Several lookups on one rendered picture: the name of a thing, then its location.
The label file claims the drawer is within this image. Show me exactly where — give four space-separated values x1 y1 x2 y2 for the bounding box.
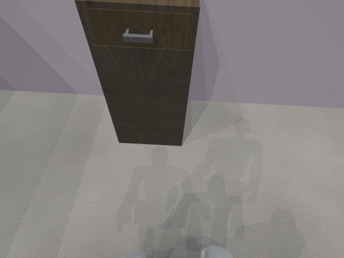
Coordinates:
84 7 192 50

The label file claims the robot right thigh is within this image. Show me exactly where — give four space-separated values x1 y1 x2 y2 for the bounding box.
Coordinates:
200 245 233 258

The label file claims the handle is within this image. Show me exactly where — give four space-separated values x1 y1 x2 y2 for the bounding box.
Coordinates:
123 29 153 44

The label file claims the cabinet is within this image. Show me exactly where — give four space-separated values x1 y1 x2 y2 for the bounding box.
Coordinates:
75 0 200 146

